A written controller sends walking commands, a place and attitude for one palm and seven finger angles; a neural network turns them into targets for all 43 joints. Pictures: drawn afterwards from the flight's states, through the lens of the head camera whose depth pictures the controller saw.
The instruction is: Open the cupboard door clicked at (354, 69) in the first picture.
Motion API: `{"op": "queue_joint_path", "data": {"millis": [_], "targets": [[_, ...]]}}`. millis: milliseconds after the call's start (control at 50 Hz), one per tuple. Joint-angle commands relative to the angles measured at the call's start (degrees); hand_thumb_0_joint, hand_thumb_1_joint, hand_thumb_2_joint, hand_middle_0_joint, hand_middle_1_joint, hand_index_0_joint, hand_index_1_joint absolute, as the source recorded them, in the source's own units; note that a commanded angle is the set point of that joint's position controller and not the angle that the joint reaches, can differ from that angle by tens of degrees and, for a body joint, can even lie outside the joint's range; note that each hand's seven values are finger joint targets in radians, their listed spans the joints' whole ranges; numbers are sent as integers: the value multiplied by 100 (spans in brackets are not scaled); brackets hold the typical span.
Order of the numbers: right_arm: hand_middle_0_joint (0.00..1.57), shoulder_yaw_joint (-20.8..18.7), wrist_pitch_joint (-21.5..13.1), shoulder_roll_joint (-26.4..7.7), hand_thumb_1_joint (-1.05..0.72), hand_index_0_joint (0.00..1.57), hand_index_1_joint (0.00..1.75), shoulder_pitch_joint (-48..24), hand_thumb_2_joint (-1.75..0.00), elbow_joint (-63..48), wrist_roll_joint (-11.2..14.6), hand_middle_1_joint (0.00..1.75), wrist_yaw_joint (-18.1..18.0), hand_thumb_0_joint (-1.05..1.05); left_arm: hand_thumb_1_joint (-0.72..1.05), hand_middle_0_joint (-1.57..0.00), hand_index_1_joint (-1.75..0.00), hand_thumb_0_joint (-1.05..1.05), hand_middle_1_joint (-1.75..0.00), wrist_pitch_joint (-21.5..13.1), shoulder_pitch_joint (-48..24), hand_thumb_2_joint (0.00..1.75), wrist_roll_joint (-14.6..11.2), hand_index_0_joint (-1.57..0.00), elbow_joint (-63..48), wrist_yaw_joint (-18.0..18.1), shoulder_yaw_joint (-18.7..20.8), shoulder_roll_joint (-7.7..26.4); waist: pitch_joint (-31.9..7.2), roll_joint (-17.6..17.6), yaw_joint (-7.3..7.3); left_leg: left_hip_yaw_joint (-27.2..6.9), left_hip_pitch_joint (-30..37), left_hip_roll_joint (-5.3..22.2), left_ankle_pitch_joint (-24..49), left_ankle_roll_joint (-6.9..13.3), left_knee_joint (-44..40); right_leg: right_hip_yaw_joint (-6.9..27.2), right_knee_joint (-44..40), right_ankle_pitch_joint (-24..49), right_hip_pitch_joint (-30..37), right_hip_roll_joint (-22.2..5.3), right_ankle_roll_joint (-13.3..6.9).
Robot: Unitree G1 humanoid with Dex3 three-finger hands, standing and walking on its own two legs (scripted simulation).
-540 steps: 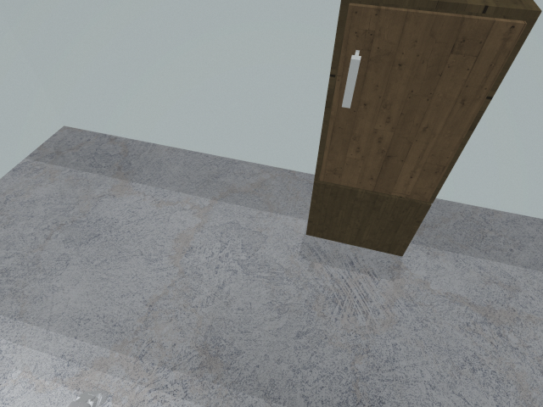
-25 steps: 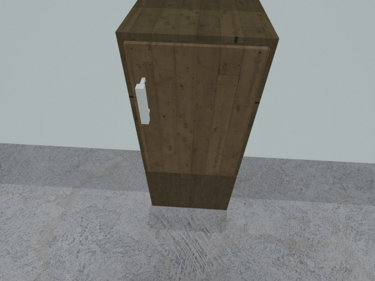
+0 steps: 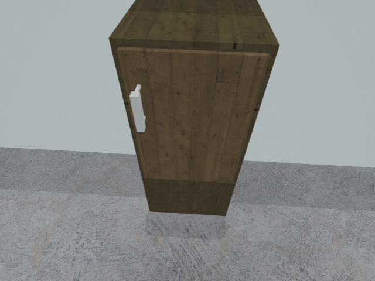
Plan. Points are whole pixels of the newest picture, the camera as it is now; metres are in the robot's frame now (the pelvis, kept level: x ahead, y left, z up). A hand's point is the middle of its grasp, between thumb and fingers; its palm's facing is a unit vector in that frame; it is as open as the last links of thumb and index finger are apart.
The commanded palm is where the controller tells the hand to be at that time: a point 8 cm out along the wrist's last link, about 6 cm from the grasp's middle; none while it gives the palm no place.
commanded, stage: come to a stop and stand still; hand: left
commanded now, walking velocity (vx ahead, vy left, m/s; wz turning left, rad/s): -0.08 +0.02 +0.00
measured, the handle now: (139, 108) +0.58 +0.18 +0.04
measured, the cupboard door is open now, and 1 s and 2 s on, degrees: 0 0 0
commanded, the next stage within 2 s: look again from close up in 0.92 s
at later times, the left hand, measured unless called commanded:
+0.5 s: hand out of the picture +0.03 +0.18 -0.17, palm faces +0.01 -0.97 -0.25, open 7.4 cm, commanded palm none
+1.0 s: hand out of the picture -0.03 +0.17 -0.17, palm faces +0.04 -0.98 -0.19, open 7.4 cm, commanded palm none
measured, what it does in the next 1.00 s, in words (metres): stands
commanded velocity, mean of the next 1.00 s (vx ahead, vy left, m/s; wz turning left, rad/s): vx -0.03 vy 0.01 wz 0.00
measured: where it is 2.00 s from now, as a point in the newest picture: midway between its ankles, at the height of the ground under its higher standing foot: outside the picture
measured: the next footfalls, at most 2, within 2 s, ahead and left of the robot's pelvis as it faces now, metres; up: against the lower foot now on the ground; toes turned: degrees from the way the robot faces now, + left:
none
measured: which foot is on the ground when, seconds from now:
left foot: down 0.00-1.00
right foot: down 0.00-1.00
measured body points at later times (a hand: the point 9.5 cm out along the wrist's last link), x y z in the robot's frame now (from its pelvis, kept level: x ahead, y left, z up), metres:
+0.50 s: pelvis +0.00 +0.00 -0.01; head +0.01 -0.01 +0.44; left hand +0.03 +0.23 -0.15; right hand +0.03 -0.23 -0.16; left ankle -0.02 +0.09 -0.74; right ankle +0.03 -0.11 -0.74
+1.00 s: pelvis -0.03 +0.00 +0.00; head -0.03 +0.00 +0.45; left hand -0.04 +0.22 -0.16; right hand -0.04 -0.23 -0.16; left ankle -0.02 +0.09 -0.74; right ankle +0.03 -0.11 -0.74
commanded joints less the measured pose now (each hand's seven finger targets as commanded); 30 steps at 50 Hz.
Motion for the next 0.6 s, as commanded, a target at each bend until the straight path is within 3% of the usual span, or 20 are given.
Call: {"op": "queue_joint_path", "data": {"millis": [0, 60, 100, 140, 240, 340, 360, 380, 400, 420, 460, 480, 540, 580], "targets": [[20, -90, -78, -537, -90, 20, 30, 367, -90, -175, 5, 30, -40, 0, 90, -20, -30, 0, -30, -84, 399, 90, -19, -20, -215, -35, 123, 393, 775, 101, 15, -846, -959, 786, -799, 180, -967, 610, -467, -602, 19, -368, -257], [20, -27, -150, -404, -90, 20, 30, 438, -90, -119, 47, 30, -90, 0, 90, -20, -30, 0, -30, -156, 500, 90, -59, -20, -114, 26, 98, 429, 362, -159, -16, -461, -600, 607, 1044, 27, -436, 728, -374, 1399, 494, -551, -272], [20, -34, -168, -456, -90, 20, 30, 450, -90, -77, 78, 30, -143, 0, 90, -20, -30, 0, -30, -196, 441, 90, -96, -20, -120, 66, 89, 527, 126, -47, -40, -469, -303, 656, 2172, -47, -415, 651, -232, 2901, 735, -635, -233], [20, -68, -130, -468, -90, 20, 30, 429, -90, -77, 107, 30, -182, 0, 90, -20, -30, 0, -30, -175, 370, 90, -115, -20, -154, 102, 93, 589, -80, 58, -49, -491, -57, 714, 2661, -79, -415, 621, -112, 3275, 826, -679, -199], [20, -141, -11, -491, -90, 20, 30, 320, -90, -171, 97, 30, -188, 0, 90, -20, -30, 0, -30, -59, 250, 90, -95, -20, -280, 139, 135, 631, -148, 26, -32, -433, -12, 741, 2629, -79, -269, 642, 11, 3027, 704, -708, -186], [20, -142, 20, -484, -90, 20, 30, 129, -90, -222, 73, 30, -133, 0, 90, -20, -30, 0, -30, 0, -9, 90, -80, -20, -406, 118, 127, 603, -12, -116, -32, -511, -239, 737, 1517, -44, -486, 677, -263, 1705, 528, -635, -181], [20, -217, -19, -831, -90, 20, 30, -404, -90, -643, 160, 30, -86, 0, 90, -20, -30, 0, -30, -38, 484, 90, -60, -20, -158, 324, 175, 922, -302, -47, 141, -269, -158, 867, 2088, -207, 466, 769, -62, 3759, 593, -893, -120], [20, -175, 1, -734, -90, 20, 30, -356, -90, -866, 167, 30, -45, 0, 90, -20, -30, 0, -30, -120, 244, 90, -57, -20, -285, 292, 176, 1127, -366, -53, -57, -196, -419, 595, 1695, -256, 485, 767, 87, 4461, 858, -1101, -245], [20, -169, -9, -522, -90, 20, 30, 182, -90, -805, 114, 30, -36, 0, 90, -20, -30, 0, -30, -121, 150, 90, -71, -20, -431, 261, 178, 1037, -1023, -137, -186, -345, -272, 506, 951, -202, 117, 855, 341, 3853, 1109, -1142, -406], [20, -171, 5, -559, -90, 20, 30, 181, -90, -789, 99, 30, -54, 0, 90, -20, -30, 0, -30, -70, -69, 90, -85, -20, -506, 224, 144, 930, -996, -156, -176, -444, -184, 577, 1196, -141, -21, 675, 353, 3100, 976, -961, -357], [20, -162, 49, -655, -90, 20, 30, -32, -90, -852, 65, 30, -58, 0, 90, -20, -30, 0, -30, 18, -296, 90, -82, -20, -593, 147, 86, 834, -72, 67, -99, -718, -519, 725, 901, -16, -405, 548, -40, 887, 325, -606, -216], [20, -143, 48, -682, -90, 20, 30, -101, -90, -910, 39, 30, -41, 0, 90, -20, -30, 0, -30, 64, -345, 90, -57, -20, -609, 121, 80, 814, 328, 239, -42, -824, -829, 797, 687, 45, -594, 444, -129, 242, 202, -468, -168], [20, -151, 65, -839, -90, 20, 30, -192, -90, -1037, 14, 30, 1, 0, 90, -20, -30, 0, -30, 88, -294, 90, -47, -20, -657, 65, 71, 844, 826, 55, -3, -972, -1405, 691, -760, 66, -1038, 492, -405, -558, 114, -363, -143], [20, -160, 52, -867, -90, 20, 30, -127, -90, -1037, -5, 30, 15, 0, 90, -20, -30, 0, -30, 65, -254, 90, -37, -20, -695, 49, 83, 879, 670, 115, -11, -982, -1329, 643, -839, 78, -1109, 529, -456, -564, 178, -371, -152]]}}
